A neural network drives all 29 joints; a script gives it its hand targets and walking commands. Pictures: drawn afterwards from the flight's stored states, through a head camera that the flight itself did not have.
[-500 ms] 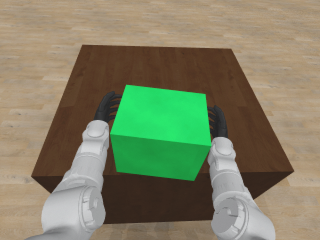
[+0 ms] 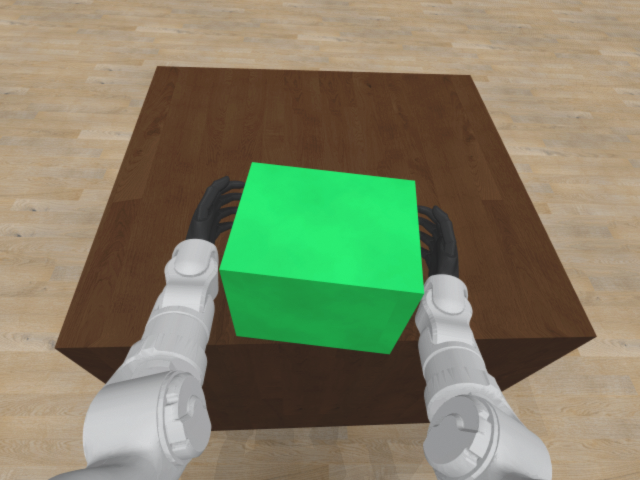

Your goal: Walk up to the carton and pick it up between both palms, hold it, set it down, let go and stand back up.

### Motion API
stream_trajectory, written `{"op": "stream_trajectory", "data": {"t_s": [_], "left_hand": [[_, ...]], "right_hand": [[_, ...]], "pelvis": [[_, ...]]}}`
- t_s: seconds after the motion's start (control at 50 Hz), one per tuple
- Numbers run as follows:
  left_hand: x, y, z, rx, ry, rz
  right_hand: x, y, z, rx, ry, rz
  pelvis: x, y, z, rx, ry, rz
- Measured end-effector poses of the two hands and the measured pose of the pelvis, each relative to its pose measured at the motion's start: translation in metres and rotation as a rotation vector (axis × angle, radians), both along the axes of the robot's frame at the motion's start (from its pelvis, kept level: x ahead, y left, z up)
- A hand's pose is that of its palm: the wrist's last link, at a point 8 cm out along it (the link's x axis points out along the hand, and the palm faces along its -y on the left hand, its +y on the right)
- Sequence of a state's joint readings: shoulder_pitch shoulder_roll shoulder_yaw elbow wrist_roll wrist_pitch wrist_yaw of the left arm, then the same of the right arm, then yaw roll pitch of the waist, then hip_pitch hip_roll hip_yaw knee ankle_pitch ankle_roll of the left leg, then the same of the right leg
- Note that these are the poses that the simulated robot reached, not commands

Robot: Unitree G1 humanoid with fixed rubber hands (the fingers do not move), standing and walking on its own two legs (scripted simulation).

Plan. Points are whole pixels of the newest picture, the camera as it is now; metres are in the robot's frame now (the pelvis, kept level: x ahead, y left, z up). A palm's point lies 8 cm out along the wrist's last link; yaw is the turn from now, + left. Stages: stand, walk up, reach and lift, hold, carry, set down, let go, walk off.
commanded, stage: set down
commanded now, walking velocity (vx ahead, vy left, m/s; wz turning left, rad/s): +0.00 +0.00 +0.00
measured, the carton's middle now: (322, 260) +0.41 +0.01 +0.00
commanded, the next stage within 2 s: none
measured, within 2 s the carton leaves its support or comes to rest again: neither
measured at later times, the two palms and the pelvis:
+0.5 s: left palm (203, 240) +0.42 +0.17 +0.03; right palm (439, 278) +0.38 -0.15 +0.01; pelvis +0.00 +0.00 +0.00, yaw +0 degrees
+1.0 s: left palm (200, 249) +0.41 +0.17 +0.03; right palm (461, 277) +0.38 -0.18 +0.02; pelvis -0.01 +0.00 +0.00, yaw +0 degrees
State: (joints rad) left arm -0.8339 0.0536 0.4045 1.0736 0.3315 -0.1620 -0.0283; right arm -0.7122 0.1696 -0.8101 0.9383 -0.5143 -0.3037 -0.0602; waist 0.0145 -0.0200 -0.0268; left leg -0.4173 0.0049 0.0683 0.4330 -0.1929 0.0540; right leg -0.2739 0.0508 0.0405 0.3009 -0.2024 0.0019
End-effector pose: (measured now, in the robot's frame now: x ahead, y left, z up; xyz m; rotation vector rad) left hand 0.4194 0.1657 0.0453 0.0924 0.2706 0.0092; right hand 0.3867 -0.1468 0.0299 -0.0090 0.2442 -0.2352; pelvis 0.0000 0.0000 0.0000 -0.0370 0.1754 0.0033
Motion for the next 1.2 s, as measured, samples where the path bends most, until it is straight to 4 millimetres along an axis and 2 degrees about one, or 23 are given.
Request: {"op": "stream_trajectory", "data": {"t_s": [0.26,0.4,0.52,0.82,0.98,1.2], "left_hand": [[-0.003,0.002,-0.003,-0.02,0.005,0.023],[-0.001,0.005,-0.015,-0.082,0.046,0.081],[0.004,0.005,-0.015,-0.077,0.038,0.084],[0.008,0.004,-0.011,-0.075,0.016,0.067],[-0.006,0.007,-0.017,-0.076,0.033,0.066],[-0.05,0.021,-0.041,-0.079,0.083,0.09]], "right_hand": [[-0.001,-0.003,-0.004,0.01,0.025,0.023],[-0.003,-0.004,-0.015,0.029,0.085,0.027],[-0.003,-0.007,-0.025,0.04,0.125,0.026],[0.001,-0.032,-0.011,-0.006,0.082,0.005],[-0.008,-0.028,-0.007,-0.011,0.049,0.02],[-0.037,-0.029,-0.008,-0.003,0.031,0.011]], "pelvis": [[-0.001,0.0,-0.001,0.0,0.018,-0.001],[-0.002,-0.001,-0.002,0.001,0.06,-0.003],[-0.001,-0.002,-0.004,0.003,0.116,-0.006],[-0.004,-0.003,-0.004,0.004,0.132,-0.007],[-0.011,-0.002,-0.004,0.003,0.123,-0.007],[-0.027,0.001,-0.005,-0.002,0.1,-0.007]]}}
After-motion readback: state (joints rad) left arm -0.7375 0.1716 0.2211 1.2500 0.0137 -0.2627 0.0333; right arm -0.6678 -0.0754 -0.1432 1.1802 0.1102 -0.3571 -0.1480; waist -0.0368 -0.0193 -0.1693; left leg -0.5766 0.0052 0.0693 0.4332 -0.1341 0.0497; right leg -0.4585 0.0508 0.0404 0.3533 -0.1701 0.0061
